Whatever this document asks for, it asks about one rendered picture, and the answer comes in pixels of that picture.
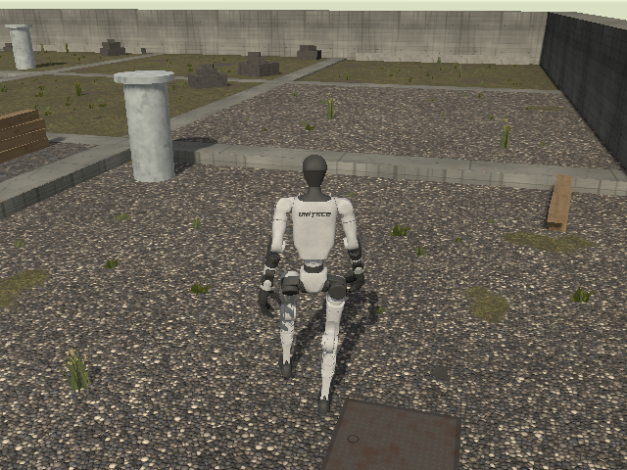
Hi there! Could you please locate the left robot forearm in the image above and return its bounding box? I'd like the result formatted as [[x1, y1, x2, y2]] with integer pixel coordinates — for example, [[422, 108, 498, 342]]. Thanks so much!
[[260, 238, 280, 291]]

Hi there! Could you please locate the robot left upper arm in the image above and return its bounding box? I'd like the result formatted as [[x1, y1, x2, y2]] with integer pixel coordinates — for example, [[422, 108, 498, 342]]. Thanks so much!
[[270, 197, 294, 254]]

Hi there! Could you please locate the robot left hand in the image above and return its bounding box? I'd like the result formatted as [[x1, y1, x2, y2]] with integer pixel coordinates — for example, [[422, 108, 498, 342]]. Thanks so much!
[[258, 288, 281, 318]]

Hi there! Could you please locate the right robot forearm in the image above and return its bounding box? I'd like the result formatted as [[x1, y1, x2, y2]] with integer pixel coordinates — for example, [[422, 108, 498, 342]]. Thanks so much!
[[348, 236, 363, 274]]

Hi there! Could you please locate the right robot shin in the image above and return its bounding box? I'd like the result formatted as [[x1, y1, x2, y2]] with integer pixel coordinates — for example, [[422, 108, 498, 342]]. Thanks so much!
[[320, 335, 338, 400]]

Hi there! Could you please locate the robot right upper arm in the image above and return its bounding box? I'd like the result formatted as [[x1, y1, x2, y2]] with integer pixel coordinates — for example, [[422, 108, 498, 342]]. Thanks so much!
[[334, 197, 359, 251]]

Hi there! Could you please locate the robot right hand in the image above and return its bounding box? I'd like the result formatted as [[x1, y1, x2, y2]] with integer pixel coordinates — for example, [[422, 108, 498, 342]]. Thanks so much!
[[344, 269, 364, 293]]

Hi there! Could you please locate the right robot thigh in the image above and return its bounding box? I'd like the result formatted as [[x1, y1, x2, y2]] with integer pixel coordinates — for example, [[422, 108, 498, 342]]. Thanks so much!
[[321, 274, 348, 353]]

